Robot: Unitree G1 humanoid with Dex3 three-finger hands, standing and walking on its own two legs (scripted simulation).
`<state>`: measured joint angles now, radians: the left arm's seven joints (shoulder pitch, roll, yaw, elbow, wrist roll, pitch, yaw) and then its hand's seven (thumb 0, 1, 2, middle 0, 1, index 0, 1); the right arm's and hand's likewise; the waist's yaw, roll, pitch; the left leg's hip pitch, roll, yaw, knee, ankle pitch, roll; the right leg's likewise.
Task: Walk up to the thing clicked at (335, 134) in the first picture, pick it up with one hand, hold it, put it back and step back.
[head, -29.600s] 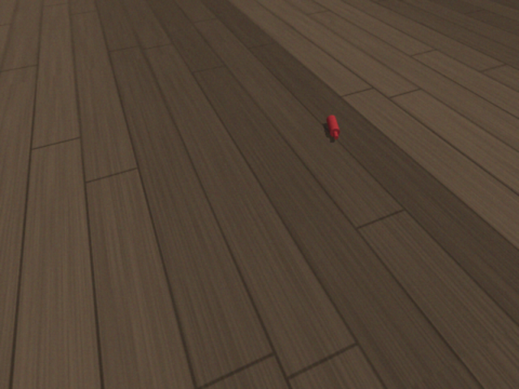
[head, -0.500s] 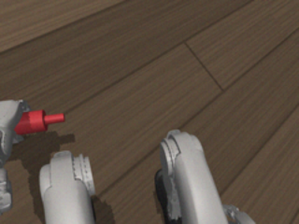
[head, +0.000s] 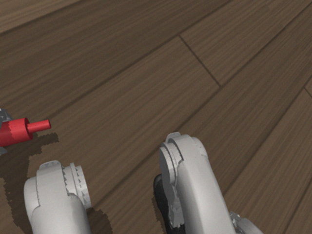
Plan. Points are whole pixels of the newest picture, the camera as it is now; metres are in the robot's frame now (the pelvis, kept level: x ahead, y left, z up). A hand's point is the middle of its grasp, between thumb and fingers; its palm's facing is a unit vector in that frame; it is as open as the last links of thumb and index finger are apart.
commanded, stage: rest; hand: left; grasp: from above
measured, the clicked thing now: (6, 133) +0.41 +0.29 -0.23
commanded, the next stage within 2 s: open in 0.72 s
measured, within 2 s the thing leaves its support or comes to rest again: neither
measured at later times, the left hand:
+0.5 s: hand out of the picture +0.40 +0.32 -0.23, palm faces -0.44 -0.17 -0.88, open 8.8 cm
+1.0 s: hand out of the picture +0.39 +0.32 -0.24, palm faces -0.44 -0.15 -0.88, open 9.0 cm
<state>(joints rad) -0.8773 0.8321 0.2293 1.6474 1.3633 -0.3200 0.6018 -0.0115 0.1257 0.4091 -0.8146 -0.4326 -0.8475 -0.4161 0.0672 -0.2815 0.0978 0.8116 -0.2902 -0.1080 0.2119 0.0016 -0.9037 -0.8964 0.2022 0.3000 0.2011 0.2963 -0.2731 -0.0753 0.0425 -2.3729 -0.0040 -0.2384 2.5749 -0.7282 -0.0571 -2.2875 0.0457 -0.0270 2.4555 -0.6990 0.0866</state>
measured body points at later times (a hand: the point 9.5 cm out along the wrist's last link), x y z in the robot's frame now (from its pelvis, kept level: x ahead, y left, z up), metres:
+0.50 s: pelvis +0.00 +0.01 -0.01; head +0.24 +0.12 +0.35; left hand +0.42 +0.33 -0.18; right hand +0.07 -0.26 -0.09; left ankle +0.06 +0.14 -0.25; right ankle +0.10 -0.14 -0.25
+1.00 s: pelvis +0.00 +0.01 -0.01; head +0.23 +0.14 +0.35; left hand +0.41 +0.33 -0.19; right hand +0.07 -0.24 -0.08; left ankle +0.06 +0.14 -0.25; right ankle +0.10 -0.14 -0.25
